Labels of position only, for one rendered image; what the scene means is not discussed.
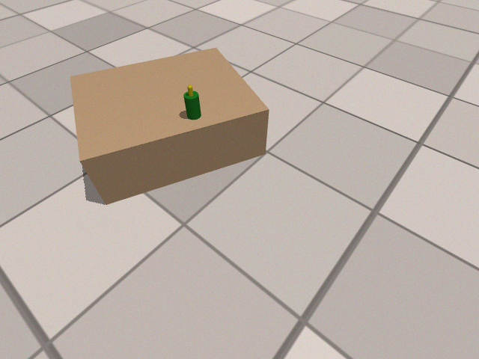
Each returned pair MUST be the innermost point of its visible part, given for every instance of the bottle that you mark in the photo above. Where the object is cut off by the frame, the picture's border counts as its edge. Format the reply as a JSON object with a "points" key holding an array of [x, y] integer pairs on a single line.
{"points": [[192, 103]]}

